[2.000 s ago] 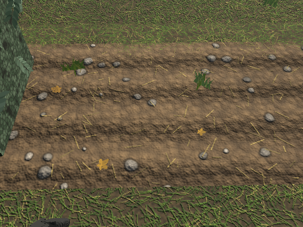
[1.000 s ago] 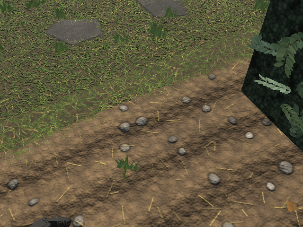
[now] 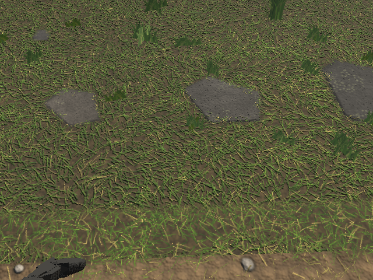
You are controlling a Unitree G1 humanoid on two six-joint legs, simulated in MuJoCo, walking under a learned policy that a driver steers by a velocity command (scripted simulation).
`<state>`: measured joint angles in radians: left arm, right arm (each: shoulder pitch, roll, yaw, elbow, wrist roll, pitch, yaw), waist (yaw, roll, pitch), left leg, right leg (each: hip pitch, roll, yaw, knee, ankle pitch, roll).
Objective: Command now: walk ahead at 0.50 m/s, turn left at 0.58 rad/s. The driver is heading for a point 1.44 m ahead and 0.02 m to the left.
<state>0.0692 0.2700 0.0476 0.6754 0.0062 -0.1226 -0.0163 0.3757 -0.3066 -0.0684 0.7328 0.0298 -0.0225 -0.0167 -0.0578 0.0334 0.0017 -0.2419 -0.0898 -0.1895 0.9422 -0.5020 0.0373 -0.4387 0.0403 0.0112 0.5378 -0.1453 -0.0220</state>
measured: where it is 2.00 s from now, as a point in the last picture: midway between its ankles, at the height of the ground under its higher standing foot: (138, 156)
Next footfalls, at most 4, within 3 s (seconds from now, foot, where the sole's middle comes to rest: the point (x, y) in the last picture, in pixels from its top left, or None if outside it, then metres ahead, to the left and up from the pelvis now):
0.46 left None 0.37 0.19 -0.76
0.96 right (177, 218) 0.72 0.04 -0.76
1.48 left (105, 176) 0.93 0.33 -0.76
2.00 right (169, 126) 1.20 0.06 -0.76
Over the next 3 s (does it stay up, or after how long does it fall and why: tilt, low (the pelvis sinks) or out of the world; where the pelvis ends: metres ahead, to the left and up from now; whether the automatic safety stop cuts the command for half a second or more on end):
stays up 1.42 0.08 0.01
